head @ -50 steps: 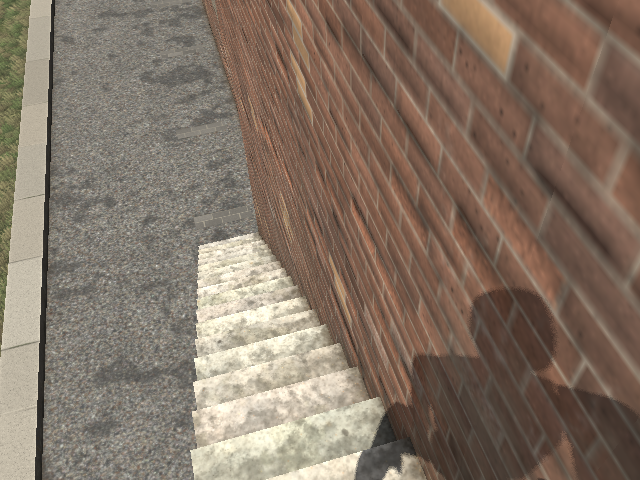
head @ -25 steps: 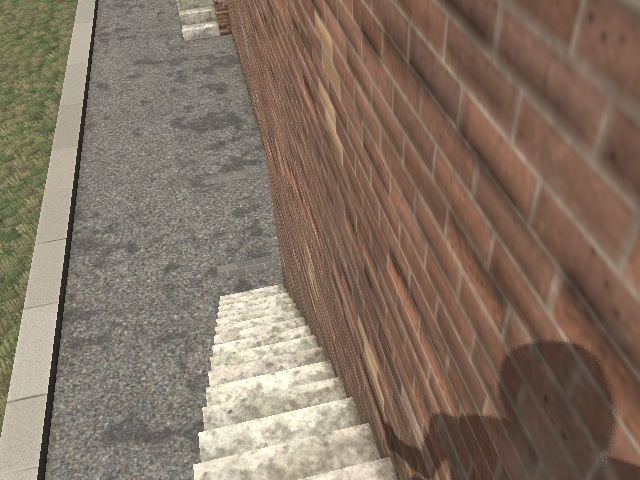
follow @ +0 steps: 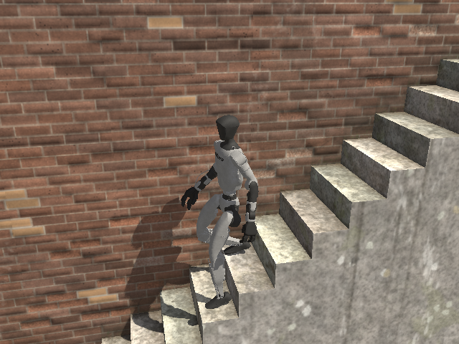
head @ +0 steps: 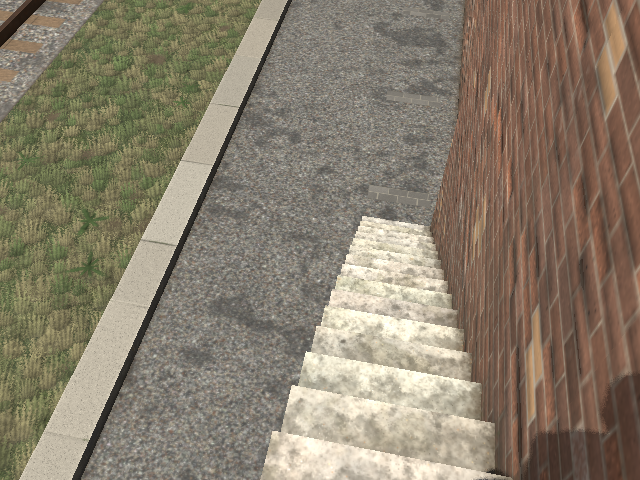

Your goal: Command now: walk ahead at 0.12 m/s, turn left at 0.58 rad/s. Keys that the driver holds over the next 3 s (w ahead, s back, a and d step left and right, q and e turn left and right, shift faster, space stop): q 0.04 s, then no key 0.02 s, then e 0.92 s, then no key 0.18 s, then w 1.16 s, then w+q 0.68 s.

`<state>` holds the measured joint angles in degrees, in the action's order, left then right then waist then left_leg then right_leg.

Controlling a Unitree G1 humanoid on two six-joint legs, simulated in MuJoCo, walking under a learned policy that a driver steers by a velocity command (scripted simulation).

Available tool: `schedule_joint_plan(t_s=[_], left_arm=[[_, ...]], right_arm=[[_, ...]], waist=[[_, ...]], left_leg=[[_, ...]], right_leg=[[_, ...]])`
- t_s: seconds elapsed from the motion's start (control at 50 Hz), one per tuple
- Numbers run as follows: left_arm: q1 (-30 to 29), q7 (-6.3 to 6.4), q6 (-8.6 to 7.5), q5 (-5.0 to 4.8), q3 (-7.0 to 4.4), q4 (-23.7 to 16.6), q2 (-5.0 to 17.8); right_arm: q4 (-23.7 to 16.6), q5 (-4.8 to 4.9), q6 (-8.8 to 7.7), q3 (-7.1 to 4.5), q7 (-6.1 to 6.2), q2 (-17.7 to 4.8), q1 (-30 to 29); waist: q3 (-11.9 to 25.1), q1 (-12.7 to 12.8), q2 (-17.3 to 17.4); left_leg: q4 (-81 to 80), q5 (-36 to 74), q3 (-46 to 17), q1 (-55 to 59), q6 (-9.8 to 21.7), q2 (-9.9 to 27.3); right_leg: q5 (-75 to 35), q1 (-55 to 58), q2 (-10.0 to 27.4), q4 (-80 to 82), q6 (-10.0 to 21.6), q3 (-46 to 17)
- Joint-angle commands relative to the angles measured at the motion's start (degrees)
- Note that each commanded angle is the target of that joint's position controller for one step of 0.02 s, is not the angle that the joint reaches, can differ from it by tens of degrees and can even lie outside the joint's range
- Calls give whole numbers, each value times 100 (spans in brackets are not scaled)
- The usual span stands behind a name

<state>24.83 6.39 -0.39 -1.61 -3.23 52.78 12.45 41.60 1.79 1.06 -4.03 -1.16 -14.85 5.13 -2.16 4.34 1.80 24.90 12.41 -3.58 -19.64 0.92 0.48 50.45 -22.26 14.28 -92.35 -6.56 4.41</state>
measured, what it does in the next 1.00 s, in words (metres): goes down, turning right: right foot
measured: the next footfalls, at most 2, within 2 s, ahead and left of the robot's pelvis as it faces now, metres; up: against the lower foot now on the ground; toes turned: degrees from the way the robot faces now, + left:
right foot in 0.66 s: +0.12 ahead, -0.19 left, +0.00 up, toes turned -5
left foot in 1.08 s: +0.17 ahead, +0.09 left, +0.00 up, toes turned -23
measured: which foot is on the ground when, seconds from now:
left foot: down 0.00-0.66, up 0.68-1.00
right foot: up 0.00-0.64, down 0.66-1.00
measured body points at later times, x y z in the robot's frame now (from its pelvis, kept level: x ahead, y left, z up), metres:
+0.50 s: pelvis +0.08 -0.01 -0.05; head +0.07 +0.03 +0.40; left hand +0.25 +0.21 -0.17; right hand +0.15 -0.25 -0.16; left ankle +0.07 +0.10 -0.76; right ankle +0.12 -0.21 -0.58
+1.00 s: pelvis +0.10 -0.05 -0.05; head +0.09 -0.12 +0.39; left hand +0.26 +0.15 -0.14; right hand +0.22 -0.33 -0.17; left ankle +0.15 +0.11 -0.68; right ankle +0.08 -0.19 -0.76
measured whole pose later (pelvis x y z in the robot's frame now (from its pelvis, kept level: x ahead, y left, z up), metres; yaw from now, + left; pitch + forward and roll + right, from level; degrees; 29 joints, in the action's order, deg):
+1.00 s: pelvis +0.10 -0.05 -0.05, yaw -17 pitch -2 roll +4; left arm 14.9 3.5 3.5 1.2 1.7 41.1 8.4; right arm 35.8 -1.6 4.9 -2.4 1.8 -15.3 4.9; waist -2.7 1.8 6.4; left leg 71.1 -10.2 -3.6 -32.3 -10.6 -2.2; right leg 22.9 -21.0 -3.0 -46.6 0.0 -14.3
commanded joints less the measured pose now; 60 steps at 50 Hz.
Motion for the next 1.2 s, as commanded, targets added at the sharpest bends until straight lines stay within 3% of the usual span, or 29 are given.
schedule_joint_plan(t_s=[0.02,0.04,0.08,0.12,0.16,0.22,0.26,0.34,0.38,0.5,0.52,0.54,0.6,0.64,0.66,0.68,0.7,0.74,0.76,0.82,0.86,0.9,0.96,0.98,1.04,1.08,1.12,1.14,1.2], left_arm=[[330,-192,-323,-30,-221,-629,767],[-7,-297,-321,-83,-201,-662,972],[-1180,-100,-14,-240,-67,-1022,659],[-1343,-45,391,-270,-103,-1096,601],[-1211,-105,565,-82,-59,-1101,272],[-1478,-120,581,21,110,-1388,-202],[-1436,-148,607,46,118,-1454,-171],[-2117,-169,613,-28,-14,-1772,288],[-2218,-256,491,0,77,-1830,26],[-2773,-493,324,-20,31,-2104,359],[-2820,-543,306,-50,63,-2171,377],[-2558,-589,308,-72,55,-1988,375],[-1188,-679,344,-142,50,-1420,446],[239,-613,271,-54,-5,-946,512],[1087,-584,267,161,-10,-751,473],[645,-625,142,196,-33,-772,959],[33,-778,116,169,110,-1028,890],[-465,-960,196,216,-22,-1250,1186],[-656,-915,265,160,18,-1289,1107],[-1614,-494,443,275,261,-1499,778],[-2031,-297,350,391,358,-1688,706],[-1743,-225,272,315,347,-1730,692],[-1077,-217,340,189,207,-1582,602],[-1067,-222,286,372,202,-1531,578],[-1187,-363,422,177,167,-1462,425],[-1038,-439,410,183,194,-1325,379],[-641,-498,347,153,189,-1124,287],[-718,-474,394,-15,199,-924,286],[-1279,-416,510,29,269,-509,339]], right_arm=[[545,-385,-119,-273,-74,-1610,2522],[516,-151,-31,-239,-149,-1343,2407],[355,-274,39,-58,-45,-1127,1484],[341,-426,135,275,90,-688,1039],[352,-347,150,505,259,-246,935],[832,-376,22,813,407,302,1673],[868,-419,-18,733,396,-104,1582],[508,-388,-61,609,449,-290,1614],[310,-419,-23,556,535,-180,1630],[-185,-308,-88,195,535,-695,1667],[-213,-272,52,149,558,-677,1739],[-294,-352,46,126,554,-811,1523],[-633,-195,-33,66,372,-978,145],[-666,-141,88,76,441,-841,-356],[-710,-89,162,141,495,-601,-454],[-1119,-127,189,256,520,121,70],[-1011,-220,233,249,450,224,767],[-1096,129,255,-41,446,-549,274],[-1144,122,293,-106,483,-757,-180],[-964,-34,509,-92,321,-628,-19],[-931,-137,445,-15,314,-400,36],[-994,-264,370,10,332,-379,-202],[-1306,-423,336,157,366,-198,-814],[-1003,-383,244,127,275,-224,-333],[-746,-207,168,151,64,-226,32],[-546,-276,200,127,-43,-190,291],[-297,-358,47,12,-150,-681,719],[-139,-384,4,50,-233,-434,731],[-101,-341,-57,201,-294,-25,487]], waist=[[1832,-1002,2440],[2253,-1172,1870],[1839,-891,-34],[1131,-458,-128],[581,-316,155],[542,-349,248],[823,-168,516],[131,-477,648],[14,-471,994],[109,-947,826],[-109,-944,601],[255,-862,750],[509,-87,1186],[439,570,633],[113,958,-130],[-26,-21,-2458],[578,-603,-2230],[457,-328,-884],[42,-197,-493],[-53,-571,-616],[6,-778,-664],[292,-557,-708],[351,-178,-1201],[776,-302,-1312],[303,-422,-1729],[196,-626,-1343],[473,-351,-480],[499,-302,-237],[94,-517,-270]], left_leg=[[1510,7066,-2279,5229,1356,1622],[1489,5225,-2545,5070,1595,1824],[-98,-942,-3618,2862,1840,2296],[136,-1942,-3002,980,1302,1905],[446,-885,-2057,3,673,1168],[738,216,-1608,-17,716,946],[717,431,-1703,129,842,1133],[615,-809,-2040,759,1016,1202],[634,-926,-2051,782,1081,1238],[984,128,-1946,1795,1577,1547],[768,-453,-1503,1854,1413,1329],[891,-75,-1351,1420,1323,1306],[935,345,-249,-355,670,1014],[1969,-419,305,-1020,190,774],[3251,-1289,422,-766,94,464],[5630,-5518,110,-2284,-505,-232],[6447,-6367,-801,-2775,-822,-443],[6741,-5662,-844,-3330,-913,-700],[6642,-5195,-875,-3623,-895,-608],[6300,-3013,-458,-2173,-998,-280],[6511,-1821,-298,-1277,-1040,-243],[6507,-1801,-148,-1291,-1174,-294],[3952,-2675,200,-1387,-1202,-293],[4456,-2029,63,-588,-1197,-276],[1904,-3506,344,91,-926,-333],[570,-3144,250,1000,-625,-230],[431,-120,-485,1671,-55,439],[118,-635,-718,1199,244,530],[-428,-2642,-365,947,-66,93]], right_leg=[[638,-4538,-1194,-4269,-257,-833],[198,-4992,-1189,-4347,-233,-1035],[-1237,-4602,-1063,-3287,64,-1268],[-2862,-4198,-1284,-2174,373,-1738],[-3907,-3902,-1790,-1616,505,-1539],[-4564,-3532,-2188,-11,249,-1769],[-4856,-3135,-2201,-261,120,-1780],[-4846,-3891,-2315,94,-8,-2069],[-4495,-3729,-2060,-31,34,-2218],[-3500,-4086,-1818,-503,-59,-1869],[-3409,-3747,-1530,1521,47,-1624],[-3848,-2831,-1456,1195,5,-1154],[-4064,233,-1424,2352,254,-229],[-4746,1838,-1619,3970,493,-2],[-4010,1950,-1843,6272,828,-255],[-8363,2327,-788,5701,1549,-2932],[-9459,2282,-81,5510,2072,-4080],[-5731,1527,250,6457,2889,-5218],[-4482,1192,158,6555,2832,-5144],[-2484,-552,-437,6508,2173,-3875],[-4004,-1230,-538,6292,2075,-3517],[-5325,-617,-571,6031,2186,-3168],[-5227,562,-1032,5929,1890,-2816],[-5928,433,-859,5742,1946,-2951],[-4832,471,-1136,6155,1955,-2985],[-4639,285,-1224,6330,1754,-3134],[-5165,347,-1477,6020,1246,-2706],[-4192,739,-1476,6311,994,-2408],[-3586,1021,-1553,6883,909,-2309]])
Over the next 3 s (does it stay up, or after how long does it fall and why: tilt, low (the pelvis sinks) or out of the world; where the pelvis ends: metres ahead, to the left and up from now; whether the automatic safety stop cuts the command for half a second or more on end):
stays up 0.47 -0.06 -0.28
